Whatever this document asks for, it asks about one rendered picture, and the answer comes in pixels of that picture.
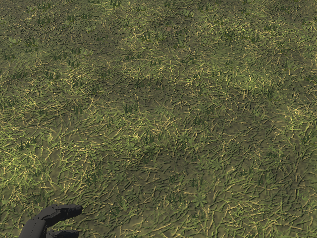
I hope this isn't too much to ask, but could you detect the left robot hand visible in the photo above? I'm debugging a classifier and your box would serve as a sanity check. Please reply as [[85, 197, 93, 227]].
[[18, 203, 83, 238]]

